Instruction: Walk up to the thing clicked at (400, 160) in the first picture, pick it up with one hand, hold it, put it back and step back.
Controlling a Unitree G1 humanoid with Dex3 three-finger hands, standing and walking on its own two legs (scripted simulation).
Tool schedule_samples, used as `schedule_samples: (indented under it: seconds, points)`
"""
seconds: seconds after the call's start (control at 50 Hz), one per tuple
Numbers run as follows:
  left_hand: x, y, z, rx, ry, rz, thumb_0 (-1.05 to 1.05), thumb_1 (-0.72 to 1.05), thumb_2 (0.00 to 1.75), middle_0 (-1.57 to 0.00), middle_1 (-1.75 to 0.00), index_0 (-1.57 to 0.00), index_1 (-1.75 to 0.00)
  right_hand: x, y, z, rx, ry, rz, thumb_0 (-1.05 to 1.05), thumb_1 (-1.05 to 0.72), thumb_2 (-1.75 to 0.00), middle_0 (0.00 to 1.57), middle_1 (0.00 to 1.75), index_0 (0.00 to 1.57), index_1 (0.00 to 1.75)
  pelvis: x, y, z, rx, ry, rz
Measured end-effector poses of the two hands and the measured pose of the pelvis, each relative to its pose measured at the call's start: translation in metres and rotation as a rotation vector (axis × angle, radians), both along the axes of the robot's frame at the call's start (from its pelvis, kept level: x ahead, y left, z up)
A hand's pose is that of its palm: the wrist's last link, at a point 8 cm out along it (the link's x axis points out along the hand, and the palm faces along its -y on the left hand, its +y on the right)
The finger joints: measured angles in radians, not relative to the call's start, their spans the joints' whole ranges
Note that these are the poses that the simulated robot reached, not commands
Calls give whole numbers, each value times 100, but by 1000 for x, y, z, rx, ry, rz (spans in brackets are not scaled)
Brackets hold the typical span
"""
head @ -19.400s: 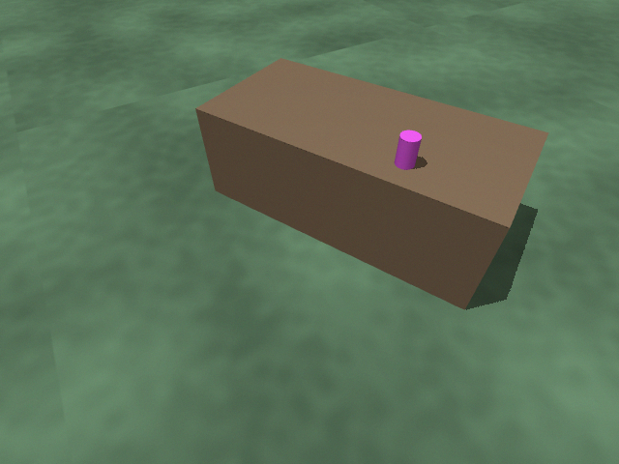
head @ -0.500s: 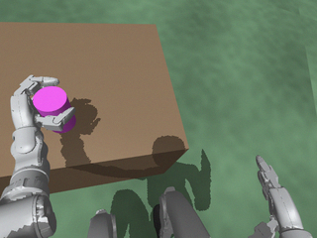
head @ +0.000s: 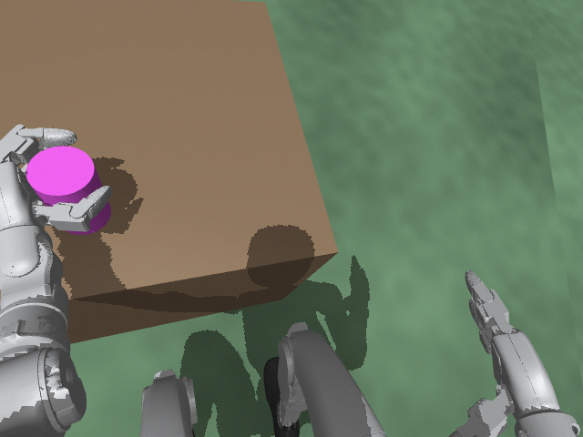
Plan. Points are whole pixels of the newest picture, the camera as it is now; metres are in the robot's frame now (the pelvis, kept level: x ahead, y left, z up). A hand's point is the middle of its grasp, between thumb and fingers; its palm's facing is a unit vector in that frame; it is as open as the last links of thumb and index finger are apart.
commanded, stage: lower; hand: left
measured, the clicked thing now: (73, 193) +0.50 +0.19 -0.08
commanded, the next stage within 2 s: loosen in 0.30 s
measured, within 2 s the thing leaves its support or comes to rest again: rests again in 0.12 s
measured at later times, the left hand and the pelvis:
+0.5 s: hand (72, 188) +0.50 +0.19 -0.06, palm faces +0.15 -0.99 -0.02, open 9.9 cm; pelvis -0.01 +0.00 -0.02, yaw +0 degrees
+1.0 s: hand (71, 188) +0.50 +0.19 -0.07, palm faces +0.16 -0.99 +0.00, open 14.7 cm; pelvis -0.02 +0.01 -0.02, yaw +0 degrees
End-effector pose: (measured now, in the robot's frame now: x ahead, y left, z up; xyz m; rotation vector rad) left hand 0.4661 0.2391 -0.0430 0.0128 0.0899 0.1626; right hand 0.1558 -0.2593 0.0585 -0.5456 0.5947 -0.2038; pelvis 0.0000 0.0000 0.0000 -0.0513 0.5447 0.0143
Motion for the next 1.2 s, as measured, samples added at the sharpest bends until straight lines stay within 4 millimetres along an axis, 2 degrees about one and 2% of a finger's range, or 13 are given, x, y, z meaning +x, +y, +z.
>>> schedule_samples:
  seconds: [0.2, 0.52, 0.6, 0.74, 0.94, 1.2]
  points:
    - [0, -2, -16, 0, 10, -4, 0, -37, 109, -72, -100, -74, -101, 0, 1, 1, -22, -23, 11, -1, 52, -5, 6, 5, 6, 5, -4, 0, -10, -1, 12, 2]
    - [1, 1, -18, 3, -28, -9, -1, -38, 109, -73, -99, -75, -100, -8, 7, 6, -53, -51, 26, -1, 53, -5, 6, 5, 6, 5, -14, 4, -19, -12, 12, 6]
    - [0, 2, -20, -11, -32, 6, -1, -39, 99, -76, -95, -78, -96, -12, 8, 6, -57, -51, 21, -1, 53, -4, 6, 5, 6, 5, -17, 5, -20, -13, 10, 6]
    - [2, 3, -21, -5, -34, -2, -1, -43, 68, -78, -83, -80, -82, -16, 10, 5, -66, -49, 15, -1, 52, -4, 6, 5, 6, 5, -20, 7, -23, -14, 12, 5]
    - [4, 3, -23, -12, -23, -2, -1, -53, 36, -57, -53, -59, -52, -14, 13, 6, -70, -45, 15, -1, 52, -5, 6, 5, 6, 5, -17, 9, -22, -18, 16, 4]
    - [7, 7, -19, 1, -25, 2, -1, -59, 14, -21, -20, -23, -20, -8, 9, 11, -70, -49, 17, -1, 52, -5, 7, 5, 6, 5, -13, 6, -19, -11, 14, 1]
